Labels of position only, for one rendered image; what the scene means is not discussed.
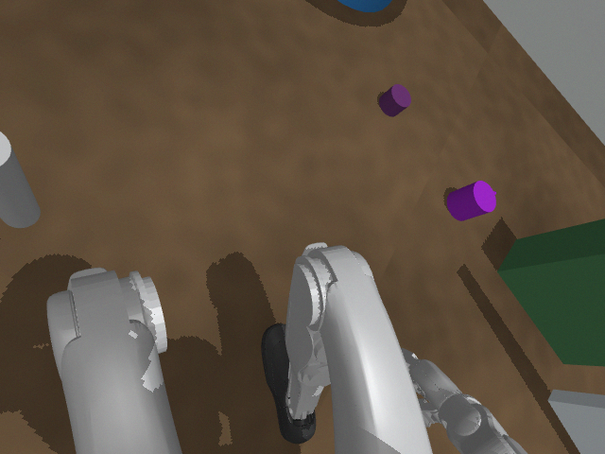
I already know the right robot hand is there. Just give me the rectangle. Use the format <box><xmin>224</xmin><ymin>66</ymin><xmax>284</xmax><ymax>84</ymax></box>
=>
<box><xmin>401</xmin><ymin>348</ymin><xmax>462</xmax><ymax>428</ymax></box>

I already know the right robot foot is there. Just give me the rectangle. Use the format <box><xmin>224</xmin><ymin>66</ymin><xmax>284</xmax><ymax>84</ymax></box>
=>
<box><xmin>261</xmin><ymin>323</ymin><xmax>316</xmax><ymax>444</ymax></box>

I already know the right robot arm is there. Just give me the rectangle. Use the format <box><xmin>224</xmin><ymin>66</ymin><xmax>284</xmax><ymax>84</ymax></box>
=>
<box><xmin>438</xmin><ymin>393</ymin><xmax>527</xmax><ymax>454</ymax></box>

